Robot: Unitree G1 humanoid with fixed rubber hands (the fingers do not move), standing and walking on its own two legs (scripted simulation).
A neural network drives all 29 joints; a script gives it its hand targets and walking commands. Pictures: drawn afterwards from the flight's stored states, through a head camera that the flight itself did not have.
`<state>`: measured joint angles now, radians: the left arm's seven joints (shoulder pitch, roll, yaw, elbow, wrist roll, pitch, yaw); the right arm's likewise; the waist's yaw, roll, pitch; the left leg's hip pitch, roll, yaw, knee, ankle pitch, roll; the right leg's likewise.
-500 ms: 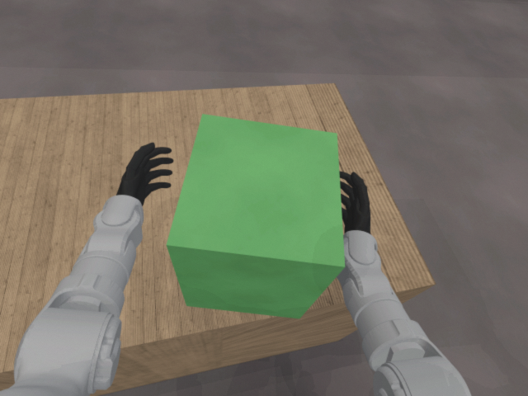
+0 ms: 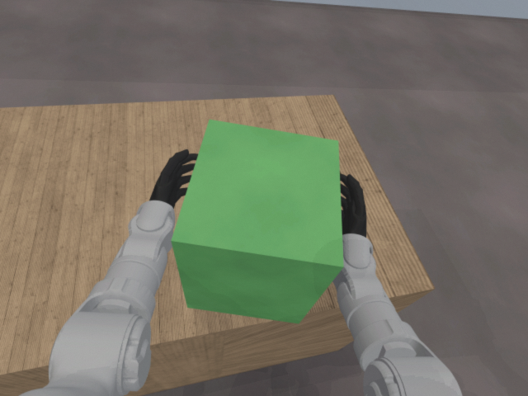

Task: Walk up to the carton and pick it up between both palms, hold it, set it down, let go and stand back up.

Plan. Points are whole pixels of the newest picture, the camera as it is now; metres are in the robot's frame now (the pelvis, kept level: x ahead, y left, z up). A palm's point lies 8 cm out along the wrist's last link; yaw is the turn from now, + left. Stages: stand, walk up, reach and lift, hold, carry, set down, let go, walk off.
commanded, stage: reach and lift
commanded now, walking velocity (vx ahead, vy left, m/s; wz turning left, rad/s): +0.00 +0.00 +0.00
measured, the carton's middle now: (257, 229) +0.38 -0.02 +0.00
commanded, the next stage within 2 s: none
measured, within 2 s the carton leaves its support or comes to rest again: leaves its support in 1.86 s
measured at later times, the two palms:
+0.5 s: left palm (167, 200) +0.43 +0.12 +0.03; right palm (350, 230) +0.36 -0.16 +0.04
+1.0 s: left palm (167, 200) +0.43 +0.12 +0.03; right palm (349, 230) +0.36 -0.16 +0.03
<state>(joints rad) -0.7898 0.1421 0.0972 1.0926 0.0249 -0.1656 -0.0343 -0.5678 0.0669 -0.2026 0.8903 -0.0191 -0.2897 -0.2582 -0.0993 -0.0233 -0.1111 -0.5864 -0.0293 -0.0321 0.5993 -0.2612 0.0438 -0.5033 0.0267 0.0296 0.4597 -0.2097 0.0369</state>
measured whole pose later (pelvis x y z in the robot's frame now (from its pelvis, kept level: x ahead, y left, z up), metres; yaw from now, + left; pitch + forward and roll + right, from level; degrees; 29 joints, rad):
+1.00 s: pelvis +0.00 +0.00 +0.00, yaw +0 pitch +14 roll -3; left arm -0.82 0.09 0.32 1.22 0.22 -0.32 -0.04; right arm -0.59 0.18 -0.51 0.93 -0.30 -0.41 -0.19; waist -0.10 -0.02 -0.11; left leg -0.59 -0.03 -0.03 0.60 -0.26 0.04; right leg -0.50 0.03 0.03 0.45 -0.21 0.04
